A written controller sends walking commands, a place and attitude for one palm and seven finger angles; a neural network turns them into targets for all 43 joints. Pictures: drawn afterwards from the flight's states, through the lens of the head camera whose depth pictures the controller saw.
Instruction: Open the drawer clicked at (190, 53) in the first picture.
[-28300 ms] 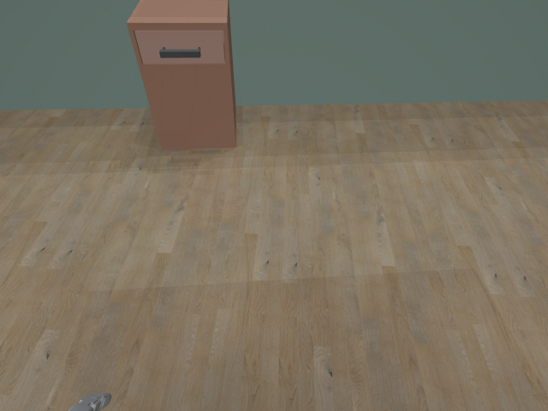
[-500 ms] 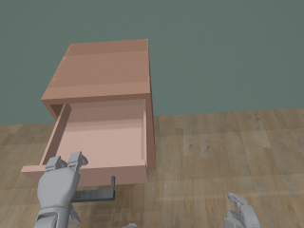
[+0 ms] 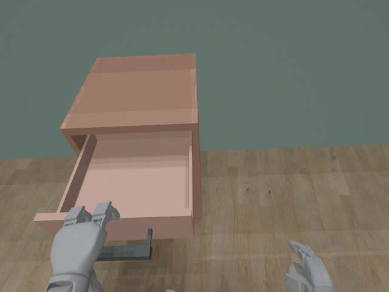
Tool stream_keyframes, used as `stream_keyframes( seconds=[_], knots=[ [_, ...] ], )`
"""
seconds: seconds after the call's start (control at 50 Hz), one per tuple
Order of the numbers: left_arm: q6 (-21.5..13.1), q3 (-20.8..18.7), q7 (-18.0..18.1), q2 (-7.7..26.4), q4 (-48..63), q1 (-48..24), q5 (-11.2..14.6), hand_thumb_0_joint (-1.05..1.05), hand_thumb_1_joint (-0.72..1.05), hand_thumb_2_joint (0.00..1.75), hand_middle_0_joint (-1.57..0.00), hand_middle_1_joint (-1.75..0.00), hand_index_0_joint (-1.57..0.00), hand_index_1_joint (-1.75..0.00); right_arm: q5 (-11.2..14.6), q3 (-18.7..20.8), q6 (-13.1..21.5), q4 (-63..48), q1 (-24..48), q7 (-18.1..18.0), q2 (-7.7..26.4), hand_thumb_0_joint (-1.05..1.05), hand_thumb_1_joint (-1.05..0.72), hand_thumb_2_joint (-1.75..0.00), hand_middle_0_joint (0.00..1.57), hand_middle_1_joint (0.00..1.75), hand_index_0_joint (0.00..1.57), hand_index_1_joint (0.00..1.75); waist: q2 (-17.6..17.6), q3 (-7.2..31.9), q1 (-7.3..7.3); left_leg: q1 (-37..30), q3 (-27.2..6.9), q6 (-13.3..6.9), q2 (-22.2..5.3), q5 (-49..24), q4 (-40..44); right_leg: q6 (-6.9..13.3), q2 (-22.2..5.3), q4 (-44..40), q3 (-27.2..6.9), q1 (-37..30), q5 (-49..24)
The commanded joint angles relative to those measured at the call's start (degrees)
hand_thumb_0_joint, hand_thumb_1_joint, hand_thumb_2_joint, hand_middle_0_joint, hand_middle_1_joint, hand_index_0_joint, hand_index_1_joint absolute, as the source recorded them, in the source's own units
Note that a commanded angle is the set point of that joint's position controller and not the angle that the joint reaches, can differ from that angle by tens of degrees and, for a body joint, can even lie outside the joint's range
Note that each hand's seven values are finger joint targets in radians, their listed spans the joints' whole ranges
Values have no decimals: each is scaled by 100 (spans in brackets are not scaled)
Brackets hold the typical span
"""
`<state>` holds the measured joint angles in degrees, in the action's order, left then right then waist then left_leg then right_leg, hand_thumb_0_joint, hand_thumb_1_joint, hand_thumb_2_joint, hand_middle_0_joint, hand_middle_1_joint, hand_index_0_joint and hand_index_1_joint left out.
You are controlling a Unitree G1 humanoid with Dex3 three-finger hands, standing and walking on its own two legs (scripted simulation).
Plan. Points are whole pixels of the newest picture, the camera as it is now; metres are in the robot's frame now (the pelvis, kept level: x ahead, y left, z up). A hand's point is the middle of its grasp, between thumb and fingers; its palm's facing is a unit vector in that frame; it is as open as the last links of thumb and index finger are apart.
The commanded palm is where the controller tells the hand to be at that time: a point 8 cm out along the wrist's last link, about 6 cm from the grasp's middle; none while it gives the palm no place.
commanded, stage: draw the hand back to the body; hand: left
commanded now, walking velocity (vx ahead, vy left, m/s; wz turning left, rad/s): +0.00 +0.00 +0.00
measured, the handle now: (117, 243) +0.26 +0.24 -0.14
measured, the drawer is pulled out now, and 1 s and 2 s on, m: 0.29 0.29 0.29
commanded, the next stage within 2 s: step back with the hand held close in 1.56 s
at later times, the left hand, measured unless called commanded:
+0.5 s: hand (70, 243) +0.19 +0.24 +0.07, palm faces +0.06 -0.10 -0.99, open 13.9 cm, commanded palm +0.16 +0.24 +0.13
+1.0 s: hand (57, 203) +0.21 +0.22 +0.17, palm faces +0.36 -0.84 -0.41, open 11.9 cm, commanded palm +0.16 +0.26 +0.20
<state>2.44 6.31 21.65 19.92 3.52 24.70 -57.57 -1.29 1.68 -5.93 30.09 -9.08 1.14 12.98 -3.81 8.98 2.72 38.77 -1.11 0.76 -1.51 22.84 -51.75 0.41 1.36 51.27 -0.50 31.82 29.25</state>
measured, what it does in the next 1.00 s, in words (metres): stands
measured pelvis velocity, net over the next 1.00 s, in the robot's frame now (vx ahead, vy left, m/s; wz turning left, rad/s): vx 0.03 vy -0.01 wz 0.03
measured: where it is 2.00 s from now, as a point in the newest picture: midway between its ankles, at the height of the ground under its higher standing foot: outside the picture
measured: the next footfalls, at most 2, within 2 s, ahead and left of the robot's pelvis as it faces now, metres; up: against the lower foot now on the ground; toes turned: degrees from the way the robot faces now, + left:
none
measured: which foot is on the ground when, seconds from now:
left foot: down 0.00-1.00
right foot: down 0.00-1.00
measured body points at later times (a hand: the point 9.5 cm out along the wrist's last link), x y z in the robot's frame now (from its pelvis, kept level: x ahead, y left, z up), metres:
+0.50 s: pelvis +0.00 +0.00 +0.01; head +0.00 -0.03 +0.46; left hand +0.18 +0.24 +0.13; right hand +0.21 -0.22 -0.07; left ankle +0.03 +0.13 -0.69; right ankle -0.04 -0.12 -0.69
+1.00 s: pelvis +0.03 -0.01 +0.04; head +0.02 -0.04 +0.49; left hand +0.19 +0.26 +0.20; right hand +0.22 -0.23 -0.04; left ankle +0.03 +0.13 -0.69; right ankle -0.04 -0.12 -0.69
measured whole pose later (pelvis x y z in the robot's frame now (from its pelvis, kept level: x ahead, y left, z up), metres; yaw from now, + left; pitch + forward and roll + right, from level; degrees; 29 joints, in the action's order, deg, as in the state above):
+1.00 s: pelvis +0.03 -0.01 +0.04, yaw +1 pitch +0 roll +0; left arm -3.6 -13.2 7.5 18.5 25.4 33.5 3.7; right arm 0.9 -0.4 6.3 32.6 -12.0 -4.9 12.8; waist -3.6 2.0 1.6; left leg 14.9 -1.9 1.6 -1.1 16.6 -31.4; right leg 1.0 0.8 29.4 0.5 7.2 22.2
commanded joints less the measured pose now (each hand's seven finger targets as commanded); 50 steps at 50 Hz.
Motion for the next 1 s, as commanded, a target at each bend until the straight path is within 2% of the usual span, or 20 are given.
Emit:
stream_keyframes(
  seconds=[0.0,0.02,0.08,0.18,0.22,0.24,0.32,0.4,0.46,0.54,0.56,0.58,0.6,0.62,0.64,0.66,0.7,0.82,0.88,0.98],
  knots=[
    [-297,-1030,425,1256,1847,-684,-168,0,-50,30,-30,-120,-30,-120,-47,181,266,-902,628,-54,508,0,-90,-90,20,30,20,30,-198,1161,51,-1622,236,-287,200,-1402,497,197,138,-839,234,336,-1888],
    [-233,-880,450,1003,1705,-346,-119,0,-50,30,-30,-120,-30,-120,0,214,279,-914,592,-59,470,0,-90,-90,20,30,20,30,-206,930,11,-1540,236,-297,205,-1374,506,201,159,-842,314,303,-1891],
    [-54,-1221,470,1219,1633,-99,-30,0,-50,30,-30,-120,-30,-120,29,192,218,-916,649,-27,505,0,-90,-90,20,30,20,30,-120,974,84,-1460,210,-251,193,-1428,585,208,177,-873,295,107,-2012],
    [420,-856,54,929,1391,27,322,0,-50,30,-30,-120,-30,-120,190,153,209,-998,801,-49,547,0,-90,-90,20,30,20,30,382,480,-15,-1336,208,-291,173,-1068,873,95,145,-1209,245,-73,-1827],
    [422,-673,-197,932,1673,6,413,0,-50,30,-30,-120,-30,-120,208,124,249,-1056,837,-92,549,0,-90,-90,20,30,20,30,370,474,-11,-1478,209,-342,184,-1059,961,62,101,-1314,222,-185,-1810],
    [358,-870,-283,1229,1875,-155,389,0,-50,30,-30,-120,-30,-120,190,78,263,-1053,835,-105,560,0,-90,-90,20,30,20,30,489,650,33,-1591,198,-349,192,-1132,968,31,69,-1365,187,-211,-1875],
    [15,-936,-516,1364,2206,-78,403,0,-50,30,-30,-120,-30,-120,151,46,344,-1035,779,-166,516,0,-90,-90,20,30,20,30,147,170,17,-1724,187,-372,190,-1034,1080,68,62,-1500,235,-100,-1561],
    [-307,-1476,-379,1759,2582,-135,270,0,-50,30,-30,-120,-30,-120,69,18,364,-1081,684,-116,492,0,-90,-90,20,30,20,30,-138,231,148,-1953,150,-301,191,-1055,1090,131,94,-1523,315,67,-1236],
    [-296,-1615,-258,1628,2486,81,347,0,-50,30,-30,-120,-30,-120,132,95,366,-1067,658,-98,476,0,-90,-90,20,30,20,30,-297,257,157,-1911,157,-251,168,-1119,1104,152,116,-1456,369,-66,-1342],
    [-66,-1703,-339,1603,2405,360,597,0,-50,30,-30,-120,-30,-120,184,110,361,-1097,697,-90,541,0,-90,-90,20,30,20,30,103,526,205,-1924,176,-259,189,-1268,1145,72,108,-1539,344,-335,-1725],
    [-192,-1098,-806,-530,2342,104,4747,0,-47,32,-30,-118,-30,-118,347,43,712,-1407,205,-246,231,0,-90,-90,20,30,20,30,540,41,-450,-2764,115,-407,36,-1050,1385,97,105,-1792,380,-758,-1750],
    [-330,-1292,-980,-56,2423,91,5076,0,-43,33,-29,-115,-29,-115,357,-17,951,-1327,215,-363,360,0,-90,-90,20,30,20,30,682,178,-319,-2835,82,-376,37,-931,1561,70,86,-1911,360,-913,-1588],
    [-465,-1629,-986,363,2454,75,5058,0,-40,34,-29,-113,-29,-113,330,-60,1076,-1246,296,-432,394,0,-90,-90,20,30,20,30,435,82,-212,-2932,175,-377,99,-824,1577,46,104,-2063,315,-808,-1487],
    [-549,-1697,-1029,389,2783,317,5463,0,-36,36,-29,-111,-29,-111,308,-116,1104,-1308,323,-546,400,0,-90,-90,20,30,20,30,629,-19,-179,-2748,133,-361,102,-965,1673,14,-18,-2049,349,-1010,-1612],
    [-670,-1878,-1048,640,3071,71,5567,0,-32,37,-29,-109,-29,-109,267,-157,1186,-1286,393,-630,471,0,-90,-90,20,30,20,30,779,85,-106,-2833,134,-347,153,-1117,1747,-20,-61,-2145,351,-1061,-1762],
    [-721,-1754,-1085,490,3176,101,5694,0,-29,39,-29,-107,-29,-107,276,-166,1287,-1261,420,-685,429,0,-90,-90,20,30,20,30,644,-153,-162,-2782,136,-329,140,-1180,1809,-25,-124,-2162,361,-1147,-1849],
    [-832,-2057,-1075,829,3506,-64,5765,0,-22,42,-28,-102,-28,-102,229,-228,1480,-1134,390,-736,454,0,-90,-90,20,30,20,30,105,-243,-58,-2868,130,-271,195,-1283,1965,-4,-188,-2373,307,-1164,-1908],
    [-919,-2476,-1220,748,3235,595,6028,0,-1,51,-26,-88,-26,-88,231,-205,1612,-770,353,-721,313,0,-90,-90,20,30,20,30,-77,-711,-27,-2925,138,-183,176,-1775,2144,14,-193,-2646,398,-1521,-2533],
    [-930,-2354,-1354,444,3132,884,6096,0,9,55,-26,-82,-26,-82,238,-126,1576,-710,423,-661,315,0,-90,-90,20,30,20,30,-6,-573,-34,-3125,191,-183,161,-2115,2174,-19,-159,-2758,413,-1698,-2972],
    [-978,-2457,-1413,536,3382,832,6131,0,27,63,-25,-70,-25,-70,222,-12,1555,-668,536,-652,404,0,-90,-90,20,30,20,30,448,-201,-49,-3401,265,-237,162,-2506,2238,-105,-190,-2824,410,-1986,-3621]
  ],
)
